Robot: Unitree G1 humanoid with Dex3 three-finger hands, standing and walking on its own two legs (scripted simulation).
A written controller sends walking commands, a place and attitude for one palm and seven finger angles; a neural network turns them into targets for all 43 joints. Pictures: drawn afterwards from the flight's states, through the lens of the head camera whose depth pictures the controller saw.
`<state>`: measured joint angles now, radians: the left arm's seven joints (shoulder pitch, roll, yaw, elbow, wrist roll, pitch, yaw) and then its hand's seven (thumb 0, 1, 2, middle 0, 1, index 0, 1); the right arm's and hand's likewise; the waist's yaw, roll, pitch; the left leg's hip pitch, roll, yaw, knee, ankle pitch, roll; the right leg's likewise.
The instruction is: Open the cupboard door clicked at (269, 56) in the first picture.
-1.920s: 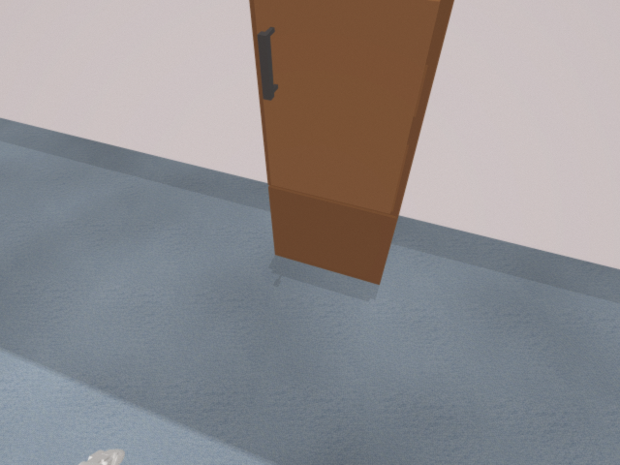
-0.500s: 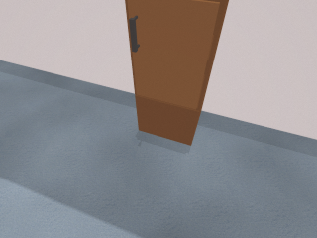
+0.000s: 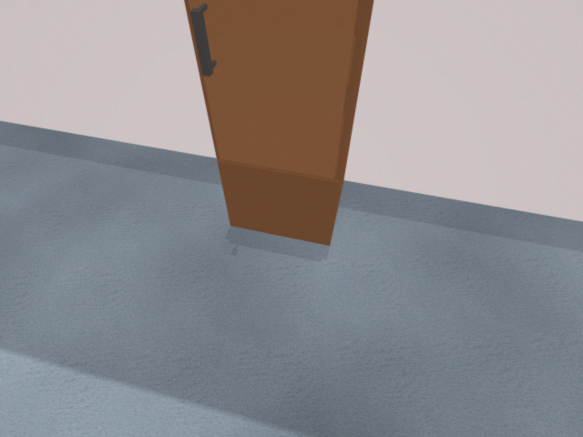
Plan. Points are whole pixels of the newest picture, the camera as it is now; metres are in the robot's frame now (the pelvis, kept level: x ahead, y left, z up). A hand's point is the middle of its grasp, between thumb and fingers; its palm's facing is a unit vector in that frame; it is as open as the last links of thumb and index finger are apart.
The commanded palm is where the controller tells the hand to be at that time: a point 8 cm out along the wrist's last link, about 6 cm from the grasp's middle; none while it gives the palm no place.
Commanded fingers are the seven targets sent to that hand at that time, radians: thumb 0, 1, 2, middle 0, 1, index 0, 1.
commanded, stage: turn to face it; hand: left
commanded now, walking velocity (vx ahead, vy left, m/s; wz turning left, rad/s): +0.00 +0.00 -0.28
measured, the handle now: (205, 40) +0.98 +0.28 +0.07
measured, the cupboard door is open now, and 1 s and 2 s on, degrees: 0 0 0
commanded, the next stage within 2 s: take the last steps up to it in 0.26 s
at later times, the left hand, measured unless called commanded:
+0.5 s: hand out of the picture +0.07 +0.19 -0.16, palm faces -0.09 -0.97 -0.24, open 7.4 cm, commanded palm none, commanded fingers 0.00 0.90 0.90 -0.20 -0.30 -0.20 -0.30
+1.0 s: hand (128, 429) +0.15 +0.27 -0.16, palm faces -0.03 -0.98 -0.19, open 7.4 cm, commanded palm none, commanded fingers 0.00 0.90 0.90 -0.20 -0.30 -0.20 -0.30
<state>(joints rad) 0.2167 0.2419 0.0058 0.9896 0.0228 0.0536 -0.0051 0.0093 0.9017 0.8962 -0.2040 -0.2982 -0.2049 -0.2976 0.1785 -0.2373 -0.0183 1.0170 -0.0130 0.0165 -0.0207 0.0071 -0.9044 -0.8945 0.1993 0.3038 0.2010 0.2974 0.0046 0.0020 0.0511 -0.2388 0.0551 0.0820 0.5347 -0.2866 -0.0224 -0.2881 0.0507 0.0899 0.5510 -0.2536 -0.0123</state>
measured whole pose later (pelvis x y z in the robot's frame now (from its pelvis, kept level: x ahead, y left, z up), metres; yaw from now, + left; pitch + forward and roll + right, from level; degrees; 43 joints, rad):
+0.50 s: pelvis +0.00 +0.00 +0.00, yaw -7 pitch +0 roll -1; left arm 0.25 0.17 0.03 0.98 0.03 0.00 0.01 0.01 0.90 0.90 -0.20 -0.30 -0.20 -0.30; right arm 0.27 -0.20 -0.05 1.05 -0.03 0.03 -0.01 0.01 -0.91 -0.89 0.20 0.30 0.20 0.30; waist 0.00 0.05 0.02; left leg -0.39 0.08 0.06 0.90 -0.45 -0.02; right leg -0.25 0.03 -0.05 0.56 -0.31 -0.04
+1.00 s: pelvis +0.12 +0.08 +0.01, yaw -4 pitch +0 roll +1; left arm 0.29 0.19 0.06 1.03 0.04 0.01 -0.01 0.01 0.91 0.90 -0.20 -0.30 -0.20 -0.30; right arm 0.43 -0.11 -0.02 1.09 -0.02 -0.05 -0.02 0.01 -0.91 -0.89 0.20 0.30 0.20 0.30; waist 0.00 -0.03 -0.01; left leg -0.09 -0.04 0.13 0.35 -0.26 0.07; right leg -0.55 -0.11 -0.09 1.03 -0.29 0.01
